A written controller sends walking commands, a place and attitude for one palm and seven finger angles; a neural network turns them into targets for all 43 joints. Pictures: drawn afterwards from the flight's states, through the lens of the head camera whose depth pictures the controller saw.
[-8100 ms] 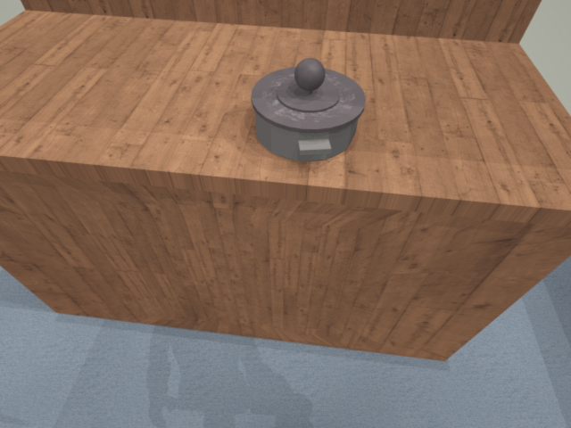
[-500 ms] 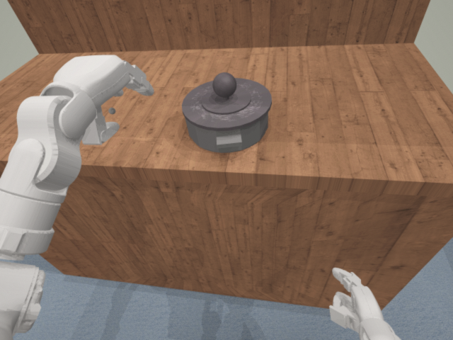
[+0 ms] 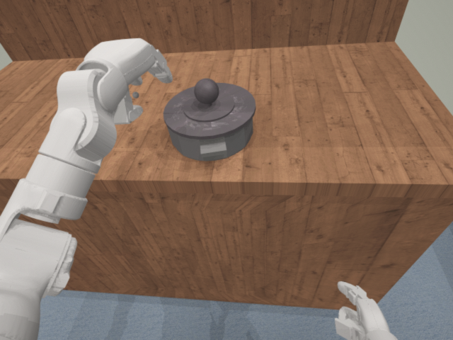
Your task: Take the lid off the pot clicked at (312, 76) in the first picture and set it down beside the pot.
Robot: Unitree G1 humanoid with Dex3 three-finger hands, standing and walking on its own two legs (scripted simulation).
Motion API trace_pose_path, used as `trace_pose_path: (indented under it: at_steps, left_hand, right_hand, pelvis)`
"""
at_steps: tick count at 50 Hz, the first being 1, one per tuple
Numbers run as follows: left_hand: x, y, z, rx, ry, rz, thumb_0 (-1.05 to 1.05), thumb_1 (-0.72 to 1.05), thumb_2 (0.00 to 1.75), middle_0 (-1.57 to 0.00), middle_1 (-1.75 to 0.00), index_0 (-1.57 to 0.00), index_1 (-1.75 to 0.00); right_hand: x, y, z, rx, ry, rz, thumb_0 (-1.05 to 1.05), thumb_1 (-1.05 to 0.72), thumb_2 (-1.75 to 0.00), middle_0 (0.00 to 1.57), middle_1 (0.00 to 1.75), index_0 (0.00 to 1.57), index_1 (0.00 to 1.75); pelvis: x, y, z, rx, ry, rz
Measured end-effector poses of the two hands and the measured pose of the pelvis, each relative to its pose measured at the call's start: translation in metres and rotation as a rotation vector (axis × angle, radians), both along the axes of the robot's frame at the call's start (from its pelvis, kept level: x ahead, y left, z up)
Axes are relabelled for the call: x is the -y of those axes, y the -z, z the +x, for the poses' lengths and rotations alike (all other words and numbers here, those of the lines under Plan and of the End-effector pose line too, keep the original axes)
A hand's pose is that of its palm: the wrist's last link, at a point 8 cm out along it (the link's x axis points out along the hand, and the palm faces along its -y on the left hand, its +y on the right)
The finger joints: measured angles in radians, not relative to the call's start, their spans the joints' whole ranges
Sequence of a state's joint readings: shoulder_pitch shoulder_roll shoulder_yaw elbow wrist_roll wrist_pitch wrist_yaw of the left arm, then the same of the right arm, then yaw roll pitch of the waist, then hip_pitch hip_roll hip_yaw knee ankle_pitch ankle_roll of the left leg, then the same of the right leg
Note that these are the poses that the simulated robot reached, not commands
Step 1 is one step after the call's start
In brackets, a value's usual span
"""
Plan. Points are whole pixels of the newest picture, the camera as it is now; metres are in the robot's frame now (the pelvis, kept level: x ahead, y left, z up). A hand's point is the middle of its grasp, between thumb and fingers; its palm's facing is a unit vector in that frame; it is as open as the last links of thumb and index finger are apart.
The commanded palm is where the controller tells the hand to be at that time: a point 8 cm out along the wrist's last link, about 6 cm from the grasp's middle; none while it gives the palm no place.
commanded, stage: move the open hand above the knob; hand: left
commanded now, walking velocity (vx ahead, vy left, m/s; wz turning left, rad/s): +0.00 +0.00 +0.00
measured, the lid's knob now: (206, 91) +0.56 +0.08 +0.17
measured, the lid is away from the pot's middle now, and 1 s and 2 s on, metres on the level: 0.00 0.00 0.00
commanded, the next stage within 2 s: lower the open fingers around the knob in 1.46 s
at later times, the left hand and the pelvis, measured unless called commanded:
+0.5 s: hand (175, 67) +0.48 +0.11 +0.27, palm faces -0.14 -0.04 -0.99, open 10.3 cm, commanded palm +0.46 +0.12 +0.33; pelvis +0.02 +0.00 +0.00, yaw -1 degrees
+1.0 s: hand (199, 51) +0.53 +0.08 +0.27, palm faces -0.22 -0.06 -0.97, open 10.3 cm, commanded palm +0.51 +0.09 +0.33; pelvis +0.03 +0.00 +0.01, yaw -3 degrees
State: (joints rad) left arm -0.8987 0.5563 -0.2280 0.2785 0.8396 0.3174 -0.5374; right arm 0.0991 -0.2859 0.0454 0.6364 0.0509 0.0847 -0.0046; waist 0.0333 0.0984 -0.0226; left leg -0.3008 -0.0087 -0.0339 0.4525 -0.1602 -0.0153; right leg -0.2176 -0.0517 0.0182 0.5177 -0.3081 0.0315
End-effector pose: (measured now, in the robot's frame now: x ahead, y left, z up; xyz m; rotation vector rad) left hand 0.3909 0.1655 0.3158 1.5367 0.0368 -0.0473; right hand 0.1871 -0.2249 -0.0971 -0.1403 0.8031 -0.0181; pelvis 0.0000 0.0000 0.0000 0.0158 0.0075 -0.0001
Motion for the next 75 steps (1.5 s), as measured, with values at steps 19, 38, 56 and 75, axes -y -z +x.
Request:
trace_pose_path:
  at_steps: [19, 38, 56, 75]
  left_hand:
    - [0.039, -0.008, 0.053, -0.058, -0.004, 0.007, 0.0, -0.45, 1.74, -0.88, -0.08, -0.88, -0.08]
    - [0.079, -0.018, 0.106, -0.142, -0.025, -0.003, 0.0, -0.44, 1.74, -0.88, -0.08, -0.88, -0.08]
    - [0.084, -0.015, 0.129, -0.158, -0.026, -0.022, 0.0, -0.44, 1.74, -0.88, -0.08, -0.88, -0.08]
    - [0.076, -0.018, 0.12, -0.152, -0.047, -0.01, 0.0, -0.44, 1.74, -0.88, -0.08, -0.88, -0.08]
  right_hand:
    - [0.006, 0.008, -0.014, -0.077, 0.044, -0.019, 0.01, -0.91, -0.9, 0.19, 0.3, 0.2, 0.3]
    - [0.028, 0.023, -0.074, -0.245, 0.173, -0.062, 0.01, -0.91, -0.9, 0.2, 0.3, 0.2, 0.3]
    - [0.032, 0.025, -0.102, -0.3, 0.242, -0.073, 0.01, -0.91, -0.9, 0.19, 0.3, 0.2, 0.3]
    - [0.025, 0.018, -0.06, -0.217, 0.184, -0.067, 0.01, -0.91, -0.9, 0.2, 0.3, 0.2, 0.3]
  pelvis:
    - [-0.002, -0.001, 0.014, -0.035, -0.001, 0.001]
    - [-0.003, -0.004, 0.027, -0.087, 0.025, 0.005]
    - [-0.004, -0.005, 0.035, -0.116, 0.052, 0.008]
    - [-0.005, -0.005, 0.034, -0.111, 0.037, 0.008]
